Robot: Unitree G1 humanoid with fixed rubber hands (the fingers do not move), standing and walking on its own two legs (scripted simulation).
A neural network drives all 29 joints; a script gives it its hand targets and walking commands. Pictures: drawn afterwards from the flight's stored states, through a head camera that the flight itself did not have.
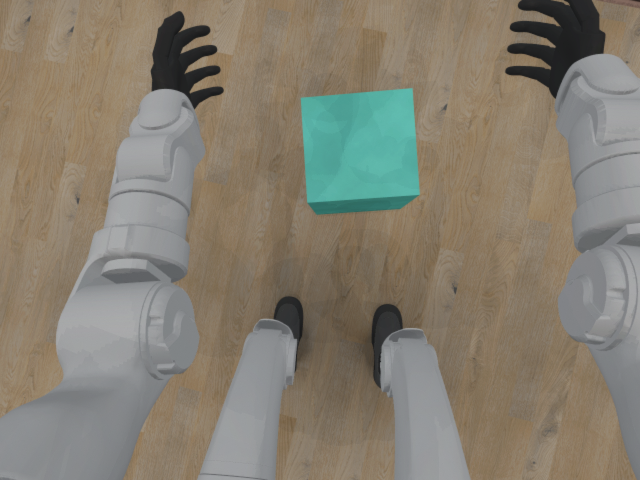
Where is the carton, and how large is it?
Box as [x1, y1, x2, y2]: [301, 88, 419, 214]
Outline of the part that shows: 412,88 301,98 307,202 317,214 400,208 419,194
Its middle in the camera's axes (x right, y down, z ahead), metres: +0.08 -0.18 +0.85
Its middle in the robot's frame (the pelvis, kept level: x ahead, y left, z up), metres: +0.56 -0.01 -0.53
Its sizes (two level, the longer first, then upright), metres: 0.210 0.200 0.250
